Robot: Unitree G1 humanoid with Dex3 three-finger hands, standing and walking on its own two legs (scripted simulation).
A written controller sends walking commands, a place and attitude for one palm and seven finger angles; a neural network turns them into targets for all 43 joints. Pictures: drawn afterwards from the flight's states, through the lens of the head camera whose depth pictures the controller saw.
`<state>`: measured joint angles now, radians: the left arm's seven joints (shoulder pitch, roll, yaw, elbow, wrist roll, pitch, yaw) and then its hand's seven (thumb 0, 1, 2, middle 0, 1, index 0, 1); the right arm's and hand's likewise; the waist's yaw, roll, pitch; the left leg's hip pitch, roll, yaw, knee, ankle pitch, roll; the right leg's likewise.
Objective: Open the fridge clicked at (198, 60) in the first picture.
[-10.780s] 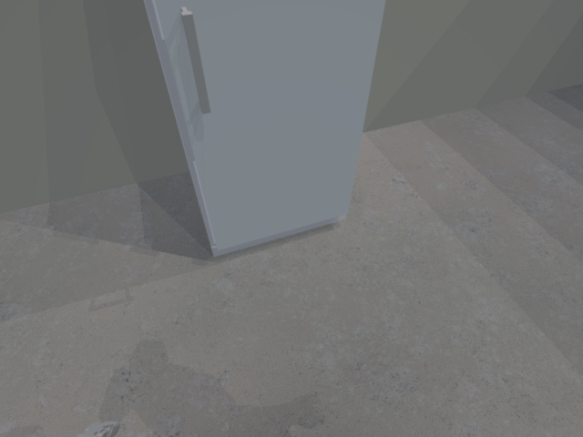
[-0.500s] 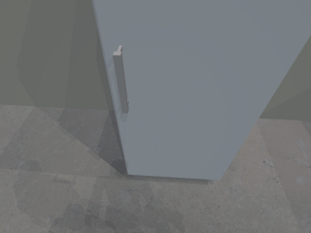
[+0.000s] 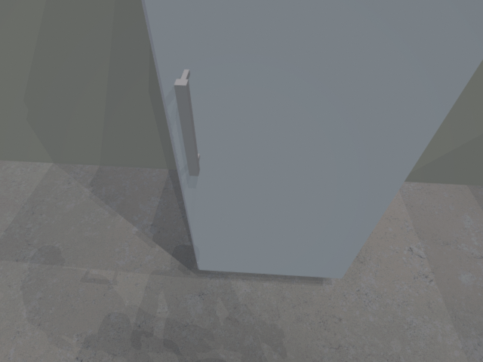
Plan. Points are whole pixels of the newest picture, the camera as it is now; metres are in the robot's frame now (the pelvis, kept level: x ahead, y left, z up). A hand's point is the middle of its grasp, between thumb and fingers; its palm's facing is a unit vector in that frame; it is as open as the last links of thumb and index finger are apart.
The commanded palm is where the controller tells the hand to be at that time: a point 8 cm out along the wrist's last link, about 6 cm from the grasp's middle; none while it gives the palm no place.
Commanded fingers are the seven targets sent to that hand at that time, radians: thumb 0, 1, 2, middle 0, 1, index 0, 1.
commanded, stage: look again from close up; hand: left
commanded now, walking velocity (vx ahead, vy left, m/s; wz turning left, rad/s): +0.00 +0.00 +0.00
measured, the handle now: (190, 127) +0.55 +0.15 +0.08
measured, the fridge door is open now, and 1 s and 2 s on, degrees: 0 0 0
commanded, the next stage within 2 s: shuffle to correct the standing spot in 0.08 s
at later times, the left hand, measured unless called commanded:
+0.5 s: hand out of the picture +0.02 +0.18 -0.19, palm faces +0.01 -0.98 -0.18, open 7.4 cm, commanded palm none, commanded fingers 0.00 0.90 0.90 -0.20 -0.30 -0.20 -0.30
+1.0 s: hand out of the picture +0.15 +0.21 -0.19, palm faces +0.05 -0.97 -0.24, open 7.4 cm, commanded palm none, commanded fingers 0.00 0.90 0.90 -0.20 -0.30 -0.20 -0.30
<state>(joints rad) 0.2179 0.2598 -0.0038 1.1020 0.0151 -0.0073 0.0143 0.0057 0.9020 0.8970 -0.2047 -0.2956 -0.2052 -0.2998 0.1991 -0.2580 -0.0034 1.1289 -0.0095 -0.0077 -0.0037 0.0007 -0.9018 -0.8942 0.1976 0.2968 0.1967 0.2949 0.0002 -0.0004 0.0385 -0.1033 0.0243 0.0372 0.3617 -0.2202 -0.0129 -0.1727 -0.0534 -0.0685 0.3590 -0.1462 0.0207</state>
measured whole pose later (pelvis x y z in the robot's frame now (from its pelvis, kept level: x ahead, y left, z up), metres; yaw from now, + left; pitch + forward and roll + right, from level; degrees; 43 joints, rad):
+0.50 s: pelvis +0.04 +0.00 -0.01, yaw -1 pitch -1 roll -1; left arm 0.33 0.18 0.00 1.11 0.02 0.00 0.00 0.00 0.90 0.90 -0.20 -0.30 -0.20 -0.30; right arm 0.32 -0.17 0.00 1.15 -0.02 0.00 -0.01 0.00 -0.90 -0.89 0.20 0.30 0.19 0.29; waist 0.00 0.00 -0.01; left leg -0.12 0.05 0.04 0.50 -0.36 -0.02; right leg -0.20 -0.04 -0.06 0.50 -0.28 0.02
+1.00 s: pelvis +0.10 +0.02 -0.02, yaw +2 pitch -1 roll -1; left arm 0.18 0.17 0.05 1.00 0.03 0.01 0.05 0.00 0.90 0.90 -0.20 -0.30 -0.20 -0.30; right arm 0.31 -0.11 -0.05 1.12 0.00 0.04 -0.06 0.00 -0.90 -0.89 0.20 0.30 0.20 0.29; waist -0.03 0.01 0.11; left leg -0.29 0.04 0.05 0.88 -0.52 -0.01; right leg -0.27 -0.02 -0.16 0.55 -0.26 -0.04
